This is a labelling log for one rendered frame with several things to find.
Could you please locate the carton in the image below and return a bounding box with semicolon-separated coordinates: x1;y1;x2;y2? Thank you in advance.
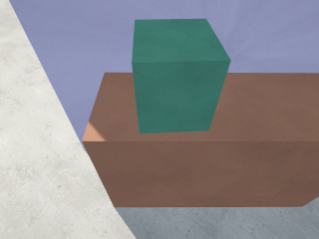
132;18;231;133

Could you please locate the pedestal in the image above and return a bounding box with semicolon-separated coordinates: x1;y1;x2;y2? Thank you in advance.
82;72;319;208

